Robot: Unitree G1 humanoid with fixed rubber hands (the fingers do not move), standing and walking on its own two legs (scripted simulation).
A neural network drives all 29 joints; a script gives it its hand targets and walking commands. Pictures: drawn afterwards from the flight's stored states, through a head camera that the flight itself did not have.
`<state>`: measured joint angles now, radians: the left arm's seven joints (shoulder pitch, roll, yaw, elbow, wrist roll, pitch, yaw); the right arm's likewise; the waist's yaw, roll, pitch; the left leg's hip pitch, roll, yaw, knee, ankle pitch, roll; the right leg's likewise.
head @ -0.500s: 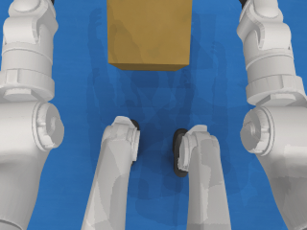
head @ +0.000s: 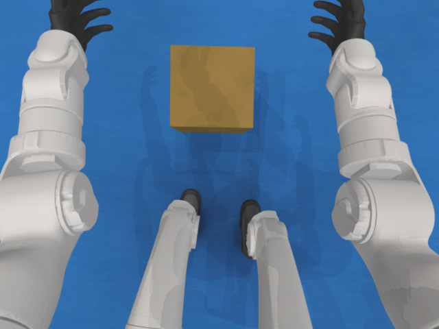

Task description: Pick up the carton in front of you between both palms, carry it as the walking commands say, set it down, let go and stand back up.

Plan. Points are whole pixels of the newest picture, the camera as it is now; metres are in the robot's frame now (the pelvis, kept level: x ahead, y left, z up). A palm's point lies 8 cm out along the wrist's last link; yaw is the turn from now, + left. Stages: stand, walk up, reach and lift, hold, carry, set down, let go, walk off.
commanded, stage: let go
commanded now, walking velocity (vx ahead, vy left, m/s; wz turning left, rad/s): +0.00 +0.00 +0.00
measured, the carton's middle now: (212, 96) +0.52 +0.06 -0.50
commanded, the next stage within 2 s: stand in 1.36 s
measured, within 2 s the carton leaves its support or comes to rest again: neither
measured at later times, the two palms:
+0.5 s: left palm (12, 120) +0.38 +0.26 +0.01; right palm (409, 136) +0.41 -0.17 +0.00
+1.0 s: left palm out of the picture +0.24 +0.22 +0.08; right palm out of the picture +0.26 -0.25 +0.08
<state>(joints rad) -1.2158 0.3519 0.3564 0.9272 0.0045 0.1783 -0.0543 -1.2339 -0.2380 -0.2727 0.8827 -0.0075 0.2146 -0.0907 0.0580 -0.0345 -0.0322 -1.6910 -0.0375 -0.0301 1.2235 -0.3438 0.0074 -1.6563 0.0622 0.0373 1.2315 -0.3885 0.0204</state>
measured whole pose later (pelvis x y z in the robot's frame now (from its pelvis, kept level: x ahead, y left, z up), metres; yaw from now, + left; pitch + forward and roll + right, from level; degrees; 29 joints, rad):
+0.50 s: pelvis +0.06 +0.01 +0.11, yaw +1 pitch +32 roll -1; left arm -0.41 0.23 0.21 0.65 0.04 0.05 -0.10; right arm -0.42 -0.14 -0.18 0.61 -0.08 0.07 -0.03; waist 0.04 0.00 -0.08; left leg -1.04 -0.04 -0.03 0.74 -0.26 0.02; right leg -1.00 0.04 0.06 0.74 -0.30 0.02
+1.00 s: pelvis +0.09 -0.02 +0.15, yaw +2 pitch +0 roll +1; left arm 0.23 0.21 0.05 0.44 0.00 0.06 -0.08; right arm 0.22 -0.21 -0.04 0.45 -0.01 0.06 0.05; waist 0.00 -0.01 0.06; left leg -0.19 -0.03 -0.06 0.42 -0.23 -0.01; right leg -0.17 0.04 0.04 0.45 -0.28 -0.03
